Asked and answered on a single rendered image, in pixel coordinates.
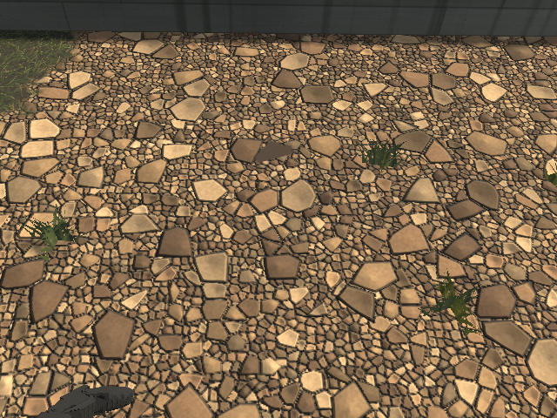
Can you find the left robot hand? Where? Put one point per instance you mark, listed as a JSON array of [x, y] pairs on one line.
[[86, 402]]

